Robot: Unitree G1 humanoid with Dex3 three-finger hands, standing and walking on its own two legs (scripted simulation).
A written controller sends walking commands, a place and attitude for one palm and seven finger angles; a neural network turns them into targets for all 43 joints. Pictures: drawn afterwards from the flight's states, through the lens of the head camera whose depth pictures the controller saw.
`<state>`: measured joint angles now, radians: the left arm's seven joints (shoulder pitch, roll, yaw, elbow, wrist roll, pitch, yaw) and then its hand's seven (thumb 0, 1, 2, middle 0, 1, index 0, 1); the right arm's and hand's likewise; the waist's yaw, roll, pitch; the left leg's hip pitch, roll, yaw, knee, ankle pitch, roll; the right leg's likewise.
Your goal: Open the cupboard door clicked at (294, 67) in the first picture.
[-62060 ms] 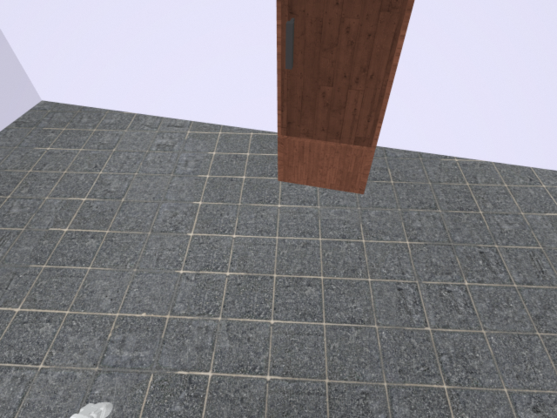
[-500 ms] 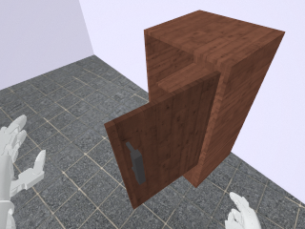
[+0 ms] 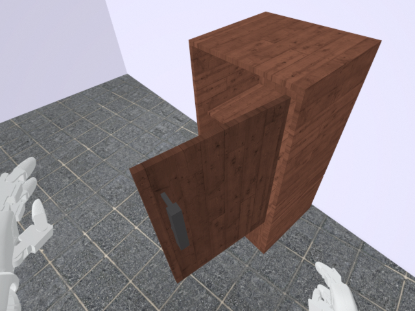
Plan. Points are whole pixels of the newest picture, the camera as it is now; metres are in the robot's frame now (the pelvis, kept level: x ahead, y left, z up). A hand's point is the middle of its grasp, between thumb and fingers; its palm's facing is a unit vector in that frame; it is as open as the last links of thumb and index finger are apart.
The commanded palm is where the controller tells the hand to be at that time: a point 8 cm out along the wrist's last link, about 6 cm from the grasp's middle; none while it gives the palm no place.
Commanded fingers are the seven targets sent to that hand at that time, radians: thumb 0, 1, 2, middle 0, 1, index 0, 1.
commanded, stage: step back with the hand held close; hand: left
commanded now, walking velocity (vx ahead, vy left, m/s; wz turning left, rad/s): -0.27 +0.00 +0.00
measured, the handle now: (174, 221) +0.32 +0.12 -0.04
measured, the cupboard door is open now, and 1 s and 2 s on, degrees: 83 83 83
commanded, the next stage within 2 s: stop stepping back and stand still in 1.08 s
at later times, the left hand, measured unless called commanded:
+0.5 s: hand (13, 252) +0.15 +0.29 +0.15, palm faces +0.34 -0.79 -0.52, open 7.4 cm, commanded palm +0.09 +0.33 +0.17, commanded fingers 0.00 0.90 0.90 -0.20 -0.30 -0.20 -0.30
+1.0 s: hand out of the picture +0.03 +0.33 +0.16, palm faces +0.47 -0.75 -0.45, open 7.4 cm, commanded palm -0.04 +0.36 +0.17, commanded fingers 0.00 0.90 0.90 -0.20 -0.30 -0.20 -0.30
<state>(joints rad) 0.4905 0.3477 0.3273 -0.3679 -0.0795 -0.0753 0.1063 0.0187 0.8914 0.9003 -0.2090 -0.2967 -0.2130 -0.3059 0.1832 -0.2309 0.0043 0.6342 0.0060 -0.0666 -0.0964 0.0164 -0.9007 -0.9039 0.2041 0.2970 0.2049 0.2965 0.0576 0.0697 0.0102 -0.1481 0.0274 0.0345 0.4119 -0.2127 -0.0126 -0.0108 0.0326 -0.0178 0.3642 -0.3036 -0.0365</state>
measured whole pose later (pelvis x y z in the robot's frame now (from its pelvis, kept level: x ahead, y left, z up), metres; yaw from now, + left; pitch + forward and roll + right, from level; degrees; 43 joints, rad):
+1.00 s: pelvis -0.16 +0.05 -0.02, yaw +4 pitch -2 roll -5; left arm 0.48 0.43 0.42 -0.52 -0.03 -0.20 0.17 0.02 0.89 0.90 -0.21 -0.30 -0.22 -0.31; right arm 0.17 -0.21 -0.01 0.62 -0.01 -0.06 -0.11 0.02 -0.90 -0.90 0.21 0.30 0.21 0.30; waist 0.00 0.05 0.07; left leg -0.48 0.01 0.01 0.54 -0.12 0.07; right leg -0.36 0.09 0.03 0.70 -0.35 0.02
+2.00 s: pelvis -0.31 +0.08 -0.01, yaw -3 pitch -1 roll +1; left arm 0.53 0.44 0.45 -0.50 -0.03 -0.20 0.17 0.02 0.89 0.90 -0.21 -0.30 -0.21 -0.31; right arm 0.25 -0.19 -0.01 0.66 -0.01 -0.14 -0.09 0.02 -0.90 -0.90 0.20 0.30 0.20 0.30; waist -0.03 -0.04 0.02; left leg -0.29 0.04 0.09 0.56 -0.24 -0.01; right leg -0.23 0.01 -0.04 0.63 -0.41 -0.01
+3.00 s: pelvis -0.30 +0.09 +0.00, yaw -1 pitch -2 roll +0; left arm 0.30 0.11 0.00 1.15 0.00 0.00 0.03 0.01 0.91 0.90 -0.20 -0.29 -0.20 -0.30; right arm 0.29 -0.11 0.01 1.16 -0.02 0.02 -0.04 0.01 -0.90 -0.90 0.20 0.30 0.20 0.30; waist -0.01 0.03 0.05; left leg -0.20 0.02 0.05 0.41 -0.17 0.00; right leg -0.09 0.01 -0.08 0.41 -0.28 -0.03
